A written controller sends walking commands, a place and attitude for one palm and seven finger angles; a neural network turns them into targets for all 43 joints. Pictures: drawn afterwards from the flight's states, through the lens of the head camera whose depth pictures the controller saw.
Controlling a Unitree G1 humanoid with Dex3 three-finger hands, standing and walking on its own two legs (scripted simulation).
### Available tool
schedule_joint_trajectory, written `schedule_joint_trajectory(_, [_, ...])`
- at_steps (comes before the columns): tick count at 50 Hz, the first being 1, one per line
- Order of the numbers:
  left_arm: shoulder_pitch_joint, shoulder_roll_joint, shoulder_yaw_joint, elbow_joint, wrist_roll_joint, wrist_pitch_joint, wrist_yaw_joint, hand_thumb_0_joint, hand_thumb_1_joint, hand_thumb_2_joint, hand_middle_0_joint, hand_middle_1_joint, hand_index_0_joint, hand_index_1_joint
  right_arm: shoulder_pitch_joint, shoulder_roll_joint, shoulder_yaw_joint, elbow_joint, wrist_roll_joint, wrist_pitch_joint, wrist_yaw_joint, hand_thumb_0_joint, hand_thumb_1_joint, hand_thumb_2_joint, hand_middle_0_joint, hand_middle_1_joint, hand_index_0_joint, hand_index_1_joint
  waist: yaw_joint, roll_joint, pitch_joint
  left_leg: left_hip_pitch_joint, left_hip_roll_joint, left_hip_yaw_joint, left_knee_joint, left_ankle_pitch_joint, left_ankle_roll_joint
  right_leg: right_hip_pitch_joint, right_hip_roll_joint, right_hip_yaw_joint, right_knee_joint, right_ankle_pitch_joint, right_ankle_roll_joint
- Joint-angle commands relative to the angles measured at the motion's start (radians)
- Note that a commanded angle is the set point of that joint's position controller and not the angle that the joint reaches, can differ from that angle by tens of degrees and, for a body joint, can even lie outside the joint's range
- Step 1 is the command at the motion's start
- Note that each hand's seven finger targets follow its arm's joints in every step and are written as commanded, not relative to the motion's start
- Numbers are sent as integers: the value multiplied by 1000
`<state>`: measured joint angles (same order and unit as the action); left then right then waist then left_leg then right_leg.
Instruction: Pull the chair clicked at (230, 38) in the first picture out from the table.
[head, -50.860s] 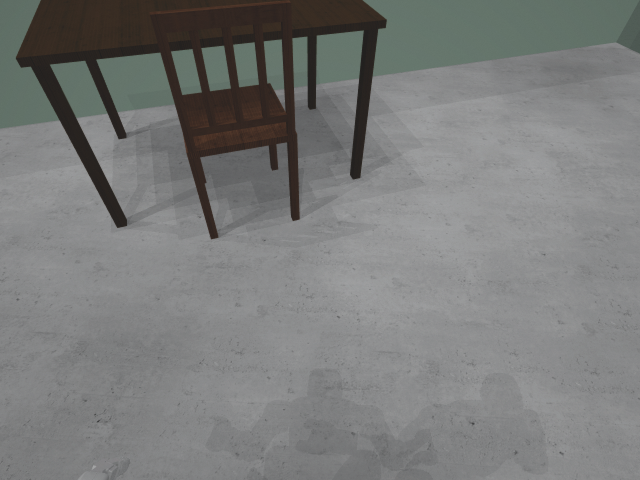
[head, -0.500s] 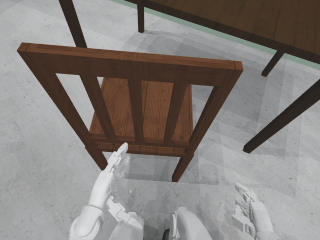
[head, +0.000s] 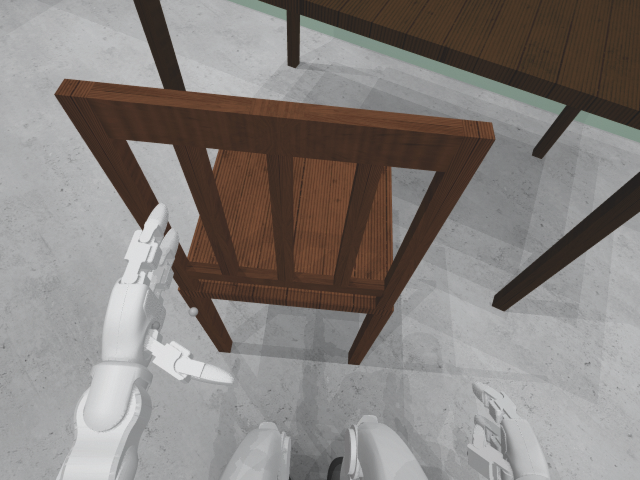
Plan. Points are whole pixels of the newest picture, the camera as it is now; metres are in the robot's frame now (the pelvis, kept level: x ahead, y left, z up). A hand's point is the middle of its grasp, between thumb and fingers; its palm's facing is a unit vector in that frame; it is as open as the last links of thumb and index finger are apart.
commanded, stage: push the fingers through the gap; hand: left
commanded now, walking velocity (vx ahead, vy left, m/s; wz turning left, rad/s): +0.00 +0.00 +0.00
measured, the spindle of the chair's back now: (283, 227) +0.43 +0.06 +0.02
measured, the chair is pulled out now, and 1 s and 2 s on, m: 0.25 0.24 0.24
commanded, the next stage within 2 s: hook a spindle and tug to test in 1.32 s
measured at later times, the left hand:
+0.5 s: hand (194, 274) +0.35 +0.16 +0.04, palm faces +0.04 -1.00 -0.02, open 16.7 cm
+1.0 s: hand (227, 254) +0.39 +0.13 +0.01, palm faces -0.07 -1.00 -0.02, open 17.0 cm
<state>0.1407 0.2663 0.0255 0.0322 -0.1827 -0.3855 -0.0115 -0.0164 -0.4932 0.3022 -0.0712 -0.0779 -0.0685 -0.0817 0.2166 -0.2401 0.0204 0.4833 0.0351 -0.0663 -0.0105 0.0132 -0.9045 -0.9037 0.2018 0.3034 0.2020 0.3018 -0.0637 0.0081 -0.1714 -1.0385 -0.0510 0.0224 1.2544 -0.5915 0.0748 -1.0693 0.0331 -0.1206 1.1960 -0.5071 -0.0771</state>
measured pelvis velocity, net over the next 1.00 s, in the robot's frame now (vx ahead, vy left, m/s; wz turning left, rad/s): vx -0.01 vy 0.00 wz -0.01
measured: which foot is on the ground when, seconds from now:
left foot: down 0.00-1.00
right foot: down 0.00-1.00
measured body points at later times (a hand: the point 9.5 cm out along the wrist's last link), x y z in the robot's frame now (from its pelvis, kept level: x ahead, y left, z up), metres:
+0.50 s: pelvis -0.01 +0.00 -0.01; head +0.09 +0.01 +0.43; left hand +0.34 +0.21 +0.04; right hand +0.14 -0.25 -0.11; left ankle +0.00 +0.07 -0.63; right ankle +0.03 -0.08 -0.63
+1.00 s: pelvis -0.01 +0.00 -0.01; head +0.12 +0.01 +0.43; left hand +0.39 +0.18 +0.01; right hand +0.12 -0.25 -0.12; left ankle +0.00 +0.07 -0.63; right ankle +0.03 -0.08 -0.63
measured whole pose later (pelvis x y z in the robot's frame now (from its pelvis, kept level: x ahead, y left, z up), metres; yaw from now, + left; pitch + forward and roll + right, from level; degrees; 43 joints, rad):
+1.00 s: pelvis -0.01 +0.00 -0.01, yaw +0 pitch +24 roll -2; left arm -0.36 0.22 0.10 0.61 -0.15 -0.45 -0.08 -0.01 -0.50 0.30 -0.06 -0.08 -0.05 -0.08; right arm 0.22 -0.27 0.02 0.58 0.02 -0.01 0.02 0.01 -0.90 -0.90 0.20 0.30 0.20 0.30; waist -0.08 0.03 -0.17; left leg -1.11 -0.05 0.03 1.27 -0.58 0.08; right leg -1.14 0.03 -0.12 1.21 -0.49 -0.07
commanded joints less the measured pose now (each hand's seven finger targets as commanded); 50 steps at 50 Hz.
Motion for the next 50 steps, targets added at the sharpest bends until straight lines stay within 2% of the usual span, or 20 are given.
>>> schedule_joint_trajectory(1, [-123, -134, -60, 156, -10, -116, -28, 0, -500, 300, -60, -80, -60, -80, -25, -147, -41, -35, -16, -47, 37, 0, -900, -900, 200, 300, 200, 300, -60, -26, -192, 43, 54, -135, -123, 269, -59, 121, -10, 83, -122, 163, 49])
schedule_joint_trajectory(2, [-122, -215, -157, 213, -2, -77, -92, 0, -500, 300, -60, -80, -60, -80, -36, -155, -45, -52, -5, -45, 44, 0, -900, -900, 200, 300, 200, 300, -76, -65, -165, 35, 52, -130, -136, 231, -46, 126, -15, 85, -148, 138, 48])
schedule_joint_trajectory(4, [-147, -197, -210, 272, 4, 21, -205, 0, -500, 300, -60, -80, -60, -80, -13, -196, -58, -89, 29, -26, 35, 0, -900, -900, 200, 300, 200, 300, -62, -74, -172, 69, 54, -128, -190, 163, -39, 175, -19, 91, -188, 87, 43])
schedule_joint_trajectory(6, [-206, -140, -192, 293, 3, 92, -268, 0, -500, 300, -60, -80, -60, -80, 6, -214, -62, -105, 44, -6, 18, 0, -900, -900, 200, 300, 200, 300, -64, -89, -203, 86, 49, -126, -202, 164, -26, 216, -29, 93, -207, 104, 48])
schedule_joint_trajectory(8, [-324, -72, -137, 305, 24, 115, -269, 0, -500, 300, -60, -80, -60, -80, 16, -215, -59, -94, 39, 8, 6, 0, -900, -900, 200, 300, 200, 300, -66, -70, -213, 72, 46, -123, -182, 165, -22, 180, -37, 93, -184, 104, 48])
schedule_joint_trajectory(9, [-436, -19, -77, 241, 24, 90, -244, 0, -500, 300, -60, -80, -60, -80, 17, -209, -60, -89, 28, 10, -5, 0, -900, -900, 200, 300, 200, 300, -67, -73, -230, 66, 46, -123, -169, 167, -20, 165, -40, 97, -175, 102, 50])
schedule_joint_trajectory(10, [-518, 42, -5, 161, 19, 51, -208, 0, -500, 300, -60, -80, -60, -80, 9, -198, -61, -89, 15, 4, -16, 0, -900, -900, 200, 300, 200, 300, -45, -46, -273, 66, 45, -115, -155, 171, -21, 174, -41, 109, -163, 91, 49])
schedule_joint_trajectory(12, [-653, 205, 181, -125, -18, -76, -99, 0, -500, 300, -60, -80, -60, -80, -8, -175, -58, -92, -7, -22, -30, 0, -900, -900, 200, 300, 200, 300, 29, 89, -424, 146, 36, -108, -156, 273, -40, 246, -32, 122, -129, 146, 36])
schedule_joint_trajectory(13, [-619, 228, 227, -226, -29, -126, -49, 0, -500, 300, -60, -80, -60, -80, 2, -152, -48, -100, -13, -34, -30, 0, -900, -900, 200, 300, 200, 300, 65, 147, -528, 236, 32, -113, -182, 353, -57, 291, -25, 126, -123, 195, 30])
schedule_joint_trajectory(15, [-511, 214, 202, -250, -25, -131, -2, 0, -500, 300, -60, -80, -60, -80, 15, -134, -34, -104, -10, -36, -23, 0, -900, -900, 200, 300, 200, 300, 62, 178, -601, 329, 32, -115, -206, 474, -81, 340, -24, 115, -118, 289, 28])
schedule_joint_trajectory(17, [-476, 168, 206, -161, -26, -160, 35, 0, -500, 300, -60, -80, -60, -80, 3, -127, -39, -73, -20, -35, -14, 0, -900, -900, 200, 300, 200, 300, 44, 111, -558, 264, 38, -116, -178, 502, -80, 317, -21, 108, -100, 322, 32])
schedule_joint_trajectory(19, [-519, 63, 126, -43, -32, -193, 45, 0, -500, 300, -60, -80, -60, -80, -24, -129, -37, -35, -24, -45, 0, 0, -900, -900, 200, 300, 200, 300, -9, 54, -431, 167, 46, -119, -143, 393, -62, 249, -18, 110, -105, 258, 46])
schedule_joint_trajectory(22, [-545, -25, 6, 148, -1, -187, -15, 0, -500, 300, -60, -80, -60, -80, -25, -157, -43, -7, -19, -47, 14, 0, -900, -900, 200, 300, 200, 300, -56, 31, -330, 116, 50, -130, -140, 272, -48, 180, -24, 109, -131, 159, 47])
schedule_joint_trajectory(26, [-549, -87, -110, 368, 38, -75, -138, 0, -500, 300, -60, -80, -60, -80, 18, -191, -58, -11, -4, -14, 19, 0, -900, -900, 200, 300, 200, 300, -70, 27, -264, 118, 54, -140, -172, 203, -46, 126, -29, 95, -155, 109, 43])
schedule_joint_trajectory(28, [-598, -54, -70, 389, 29, -29, -166, 0, -500, 300, -60, -80, -60, -80, 33, -199, -61, -20, 4, 5, 16, 0, -900, -900, 200, 300, 200, 300, -56, 27, -293, 135, 51, -137, -180, 233, -44, 149, -29, 93, -155, 132, 39])
schedule_joint_trajectory(31, [-653, 110, 133, 237, -19, -51, -113, 0, -500, 300, -60, -80, -60, -80, 25, -189, -63, -47, 0, 16, 2, 0, -900, -900, 200, 300, 200, 300, 8, 16, -447, 147, 37, -108, -174, 337, -43, 293, -31, 119, -147, 248, 43])
schedule_joint_trajectory(34, [-677, 82, 92, 202, 26, -102, -75, 0, -500, 300, -60, -80, -60, -80, 32, -163, -58, -41, -12, 18, 11, 0, -900, -900, 200, 300, 200, 300, -5, 48, -479, 166, 40, -99, -152, 403, -46, 302, -30, 122, -117, 322, 46])
schedule_joint_trajectory(41, [-701, 35, 83, 373, 15, -131, -68, 0, -500, 300, -60, -80, -60, -80, 42, -173, -59, -4, -13, 19, 19, 0, -900, -900, 200, 300, 200, 300, -38, -12, -357, 78, 42, -100, -150, 290, -42, 253, -25, 124, -141, 227, 49])
schedule_joint_trajectory(44, [-750, 75, 106, 382, 27, -134, -79, 0, -500, 300, -60, -80, -60, -80, 53, -177, -61, -1, -14, 24, 19, 0, -900, -900, 200, 300, 200, 300, -30, 28, -392, 101, 39, -96, -150, 326, -45, 262, -26, 126, -130, 262, 45])
schedule_joint_trajectory(50, [-784, 77, 112, 290, 19, -156, -66, 0, -500, 300, -60, -80, -60, -80, 58, -173, -66, -10, -18, 29, 23, 0, -900, -900, 200, 300, 200, 300, -15, 85, -507, 225, 49, -115, -157, 441, -61, 261, -24, 115, -112, 327, 44])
